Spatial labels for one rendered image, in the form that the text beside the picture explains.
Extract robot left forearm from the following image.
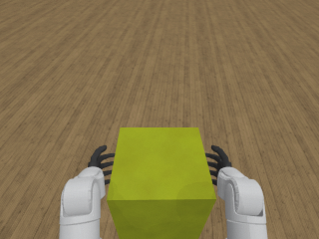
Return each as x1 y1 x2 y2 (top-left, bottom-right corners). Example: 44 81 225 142
59 166 106 239

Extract carton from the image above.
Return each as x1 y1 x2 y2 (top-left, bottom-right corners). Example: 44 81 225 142
107 127 216 239

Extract robot right forearm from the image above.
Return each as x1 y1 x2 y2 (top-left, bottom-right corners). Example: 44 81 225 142
216 166 268 239

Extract right robot hand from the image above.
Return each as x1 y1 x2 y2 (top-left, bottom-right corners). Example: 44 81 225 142
205 145 232 186

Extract left robot hand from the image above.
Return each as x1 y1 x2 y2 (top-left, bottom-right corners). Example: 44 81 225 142
88 145 116 185

